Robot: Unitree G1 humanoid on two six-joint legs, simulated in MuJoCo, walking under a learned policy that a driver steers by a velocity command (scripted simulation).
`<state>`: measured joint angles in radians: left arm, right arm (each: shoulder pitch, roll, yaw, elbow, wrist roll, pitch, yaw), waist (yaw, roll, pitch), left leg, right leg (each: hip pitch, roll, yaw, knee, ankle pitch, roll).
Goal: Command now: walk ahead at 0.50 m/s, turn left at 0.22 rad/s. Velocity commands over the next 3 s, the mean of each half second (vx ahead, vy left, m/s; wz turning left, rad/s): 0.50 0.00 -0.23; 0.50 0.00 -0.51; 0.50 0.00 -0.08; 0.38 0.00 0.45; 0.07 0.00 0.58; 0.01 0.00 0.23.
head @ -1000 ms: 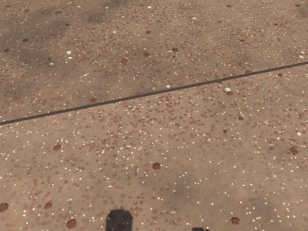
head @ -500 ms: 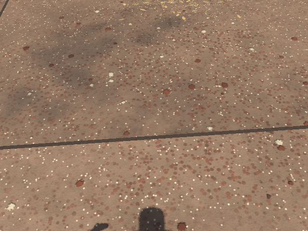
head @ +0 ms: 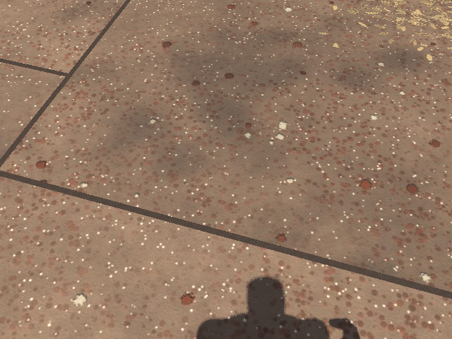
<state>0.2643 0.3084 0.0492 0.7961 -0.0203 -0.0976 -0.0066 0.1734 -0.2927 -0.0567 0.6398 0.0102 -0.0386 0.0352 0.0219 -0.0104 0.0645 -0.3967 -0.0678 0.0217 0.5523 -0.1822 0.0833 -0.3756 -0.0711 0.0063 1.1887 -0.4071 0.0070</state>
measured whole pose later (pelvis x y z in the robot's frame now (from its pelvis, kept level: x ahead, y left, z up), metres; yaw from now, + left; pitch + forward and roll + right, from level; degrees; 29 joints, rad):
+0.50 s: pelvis +0.29 -0.07 -0.01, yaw -12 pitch +2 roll +1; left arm 0.14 0.30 0.06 0.69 -0.02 -0.06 -0.05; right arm 0.29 -0.30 -0.05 0.79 0.01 -0.07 0.00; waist -0.02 0.00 0.05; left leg -0.22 -0.01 0.01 1.09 -0.46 0.00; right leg -0.48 0.06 -0.02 0.61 -0.17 -0.10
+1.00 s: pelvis +0.59 -0.10 +0.00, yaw -28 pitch +2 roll +1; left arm 0.34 0.30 0.05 0.73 -0.02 -0.03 0.01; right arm 0.17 -0.27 -0.05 0.71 -0.01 -0.11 0.02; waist 0.02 -0.03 0.00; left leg -0.37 -0.04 -0.01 0.52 -0.18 0.02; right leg -0.35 0.06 0.13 1.14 -0.44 -0.03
